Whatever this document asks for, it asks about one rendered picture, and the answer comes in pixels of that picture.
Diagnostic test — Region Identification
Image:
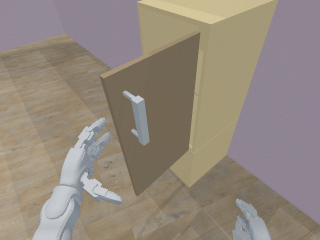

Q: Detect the handle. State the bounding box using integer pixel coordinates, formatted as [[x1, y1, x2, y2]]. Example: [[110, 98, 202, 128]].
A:
[[122, 90, 150, 146]]

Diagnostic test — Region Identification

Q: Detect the robot left hand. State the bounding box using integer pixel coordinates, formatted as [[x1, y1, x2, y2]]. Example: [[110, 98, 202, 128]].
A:
[[59, 117, 123, 204]]

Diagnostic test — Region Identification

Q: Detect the cupboard door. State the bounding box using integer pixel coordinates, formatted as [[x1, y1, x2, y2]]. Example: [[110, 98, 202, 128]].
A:
[[99, 31, 201, 197]]

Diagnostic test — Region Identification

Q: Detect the robot right hand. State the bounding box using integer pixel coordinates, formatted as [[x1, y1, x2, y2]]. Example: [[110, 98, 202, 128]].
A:
[[232, 198, 271, 240]]

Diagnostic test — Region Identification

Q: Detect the robot left forearm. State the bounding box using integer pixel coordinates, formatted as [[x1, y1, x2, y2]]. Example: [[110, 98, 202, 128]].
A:
[[32, 185, 83, 240]]

